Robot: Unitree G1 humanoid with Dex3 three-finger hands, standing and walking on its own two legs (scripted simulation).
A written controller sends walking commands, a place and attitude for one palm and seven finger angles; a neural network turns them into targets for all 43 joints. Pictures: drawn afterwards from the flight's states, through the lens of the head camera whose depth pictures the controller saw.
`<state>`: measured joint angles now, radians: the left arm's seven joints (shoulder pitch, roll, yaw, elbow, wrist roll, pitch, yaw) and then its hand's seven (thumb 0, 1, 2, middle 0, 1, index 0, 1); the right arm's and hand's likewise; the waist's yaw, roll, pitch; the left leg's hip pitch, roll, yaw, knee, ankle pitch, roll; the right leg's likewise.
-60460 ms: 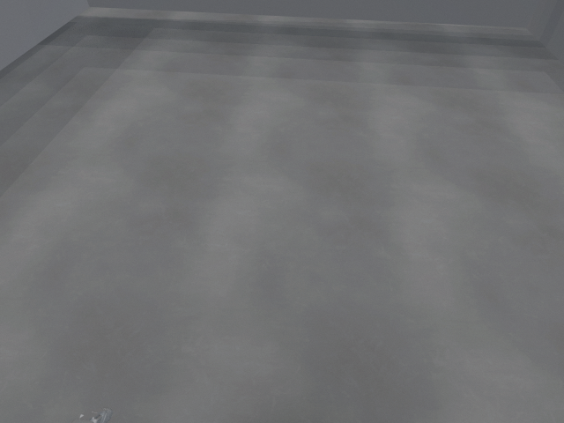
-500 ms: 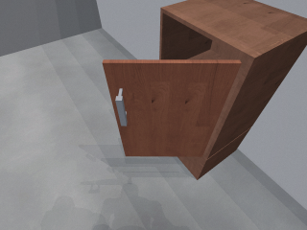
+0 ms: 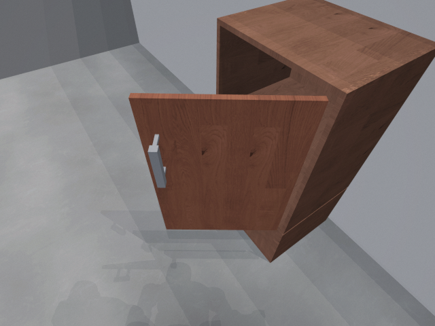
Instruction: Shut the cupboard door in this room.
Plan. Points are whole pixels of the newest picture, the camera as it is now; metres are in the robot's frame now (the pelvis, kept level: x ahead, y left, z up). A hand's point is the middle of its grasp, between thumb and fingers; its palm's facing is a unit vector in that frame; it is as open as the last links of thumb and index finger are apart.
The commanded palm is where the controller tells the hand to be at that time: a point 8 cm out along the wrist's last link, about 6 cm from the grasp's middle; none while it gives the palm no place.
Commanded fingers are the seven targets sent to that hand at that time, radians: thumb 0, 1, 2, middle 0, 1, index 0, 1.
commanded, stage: raise the hand and make a fist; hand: left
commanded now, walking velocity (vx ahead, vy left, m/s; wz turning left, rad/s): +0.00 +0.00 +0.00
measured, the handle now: (159, 161) +0.48 +0.18 -0.02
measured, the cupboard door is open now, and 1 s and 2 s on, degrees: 55 55 55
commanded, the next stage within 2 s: bring the fist close to the handle in 2.00 s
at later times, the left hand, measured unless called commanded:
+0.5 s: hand out of the picture +0.13 +0.19 -0.08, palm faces +0.13 -0.99 -0.01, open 6.2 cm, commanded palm +0.12 +0.24 -0.06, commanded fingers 0.00 0.90 0.90 -0.58 -0.72 -0.58 -0.72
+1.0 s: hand (110, 309) +0.16 +0.20 -0.05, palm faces +0.05 -1.00 -0.02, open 3.8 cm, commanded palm +0.13 +0.25 -0.04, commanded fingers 0.00 0.90 0.90 -1.04 -1.22 -1.04 -1.22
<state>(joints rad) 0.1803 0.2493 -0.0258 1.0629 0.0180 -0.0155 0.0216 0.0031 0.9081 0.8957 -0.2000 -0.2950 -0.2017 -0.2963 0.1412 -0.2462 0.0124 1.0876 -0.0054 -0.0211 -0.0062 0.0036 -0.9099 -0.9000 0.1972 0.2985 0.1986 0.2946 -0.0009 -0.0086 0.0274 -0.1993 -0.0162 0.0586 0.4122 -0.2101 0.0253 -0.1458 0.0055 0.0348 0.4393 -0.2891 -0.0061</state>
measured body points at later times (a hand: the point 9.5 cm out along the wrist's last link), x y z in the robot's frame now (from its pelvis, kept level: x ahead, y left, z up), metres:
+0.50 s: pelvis -0.04 -0.04 -0.11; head +0.02 -0.05 +0.33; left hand +0.12 +0.25 -0.08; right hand +0.19 -0.28 -0.17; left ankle +0.01 +0.11 -0.74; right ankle -0.03 -0.11 -0.74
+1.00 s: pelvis -0.05 +0.01 -0.10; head +0.01 +0.01 +0.35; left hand +0.15 +0.26 -0.04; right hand +0.12 -0.23 -0.18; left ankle +0.01 +0.11 -0.74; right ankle -0.03 -0.11 -0.74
